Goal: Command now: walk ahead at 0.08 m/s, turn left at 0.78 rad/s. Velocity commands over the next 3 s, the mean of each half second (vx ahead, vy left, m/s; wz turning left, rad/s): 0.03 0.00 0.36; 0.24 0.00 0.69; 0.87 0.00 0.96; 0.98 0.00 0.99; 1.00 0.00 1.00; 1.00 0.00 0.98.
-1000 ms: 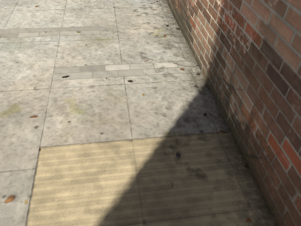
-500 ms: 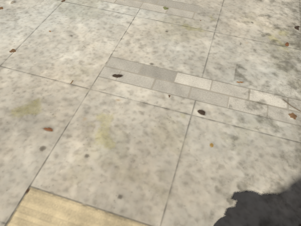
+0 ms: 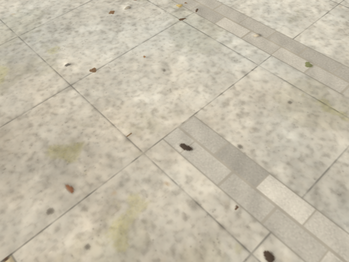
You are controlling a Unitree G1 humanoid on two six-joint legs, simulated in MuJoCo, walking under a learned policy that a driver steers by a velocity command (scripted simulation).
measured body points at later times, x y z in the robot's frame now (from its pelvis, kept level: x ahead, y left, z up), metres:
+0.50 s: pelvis +0.12 -0.14 +0.02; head +0.13 -0.16 +0.47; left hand +0.20 +0.13 -0.09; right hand +0.32 -0.35 -0.10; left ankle +0.05 +0.02 -0.69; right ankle +0.06 -0.14 -0.71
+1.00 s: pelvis +0.20 -0.17 +0.00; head +0.23 -0.17 +0.45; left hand +0.12 +0.09 -0.11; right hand +0.46 -0.34 -0.10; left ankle +0.10 -0.03 -0.63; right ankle +0.16 -0.32 -0.71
